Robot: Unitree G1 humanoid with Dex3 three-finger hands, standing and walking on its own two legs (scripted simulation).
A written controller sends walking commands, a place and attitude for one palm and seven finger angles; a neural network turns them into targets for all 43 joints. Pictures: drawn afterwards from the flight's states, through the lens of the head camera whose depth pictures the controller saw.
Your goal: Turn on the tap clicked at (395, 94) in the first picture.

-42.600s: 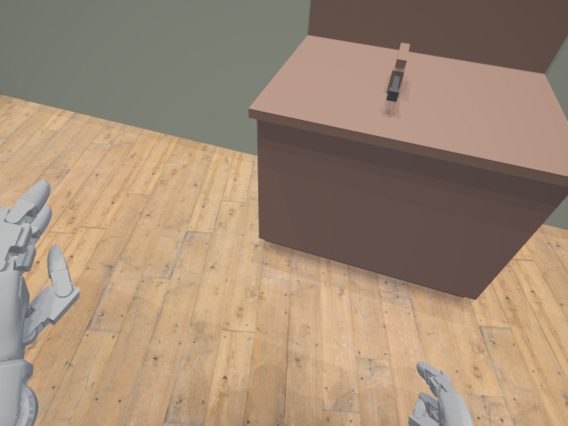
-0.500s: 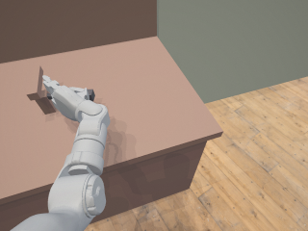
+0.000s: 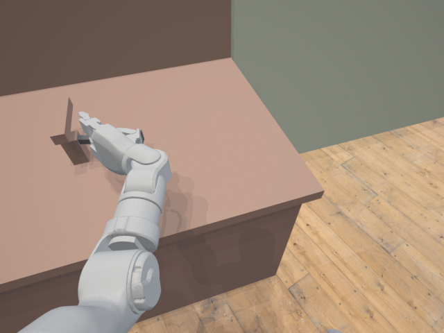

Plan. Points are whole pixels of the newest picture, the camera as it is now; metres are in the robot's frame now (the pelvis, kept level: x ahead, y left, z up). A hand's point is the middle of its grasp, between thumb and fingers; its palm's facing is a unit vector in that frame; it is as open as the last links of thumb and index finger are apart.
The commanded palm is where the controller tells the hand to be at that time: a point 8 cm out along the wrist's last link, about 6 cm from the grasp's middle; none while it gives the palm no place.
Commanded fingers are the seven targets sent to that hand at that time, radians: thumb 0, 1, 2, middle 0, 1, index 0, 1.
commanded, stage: draw the hand back beside the body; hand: left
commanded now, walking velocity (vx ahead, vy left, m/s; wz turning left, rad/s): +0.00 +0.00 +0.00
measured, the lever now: (136, 138) +0.53 +0.19 +0.05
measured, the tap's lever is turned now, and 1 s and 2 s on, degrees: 73 73 73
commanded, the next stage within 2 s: step back with the hand held close in 1.52 s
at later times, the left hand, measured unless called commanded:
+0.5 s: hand (93, 180) +0.33 +0.20 +0.15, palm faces +0.26 -0.94 -0.24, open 7.7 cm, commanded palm +0.31 +0.22 +0.16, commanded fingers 0.00 0.90 0.90 -0.17 -0.22 -0.17 -0.22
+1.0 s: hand (33, 210) +0.26 +0.24 +0.18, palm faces +0.26 -0.93 -0.27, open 7.5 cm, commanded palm +0.22 +0.29 +0.19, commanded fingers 0.00 0.90 0.90 -0.20 -0.30 -0.20 -0.30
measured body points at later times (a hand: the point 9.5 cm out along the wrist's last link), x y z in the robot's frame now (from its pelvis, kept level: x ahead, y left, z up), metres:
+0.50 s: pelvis +0.00 +0.01 +0.03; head -0.03 -0.02 +0.48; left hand +0.31 +0.25 +0.16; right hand +0.13 -0.26 -0.08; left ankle +0.03 +0.12 -0.71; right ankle +0.00 -0.04 -0.71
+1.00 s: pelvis +0.01 +0.04 +0.04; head -0.02 +0.02 +0.48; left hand +0.24 +0.29 +0.20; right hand +0.18 -0.18 -0.06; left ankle +0.03 +0.12 -0.71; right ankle +0.00 -0.04 -0.71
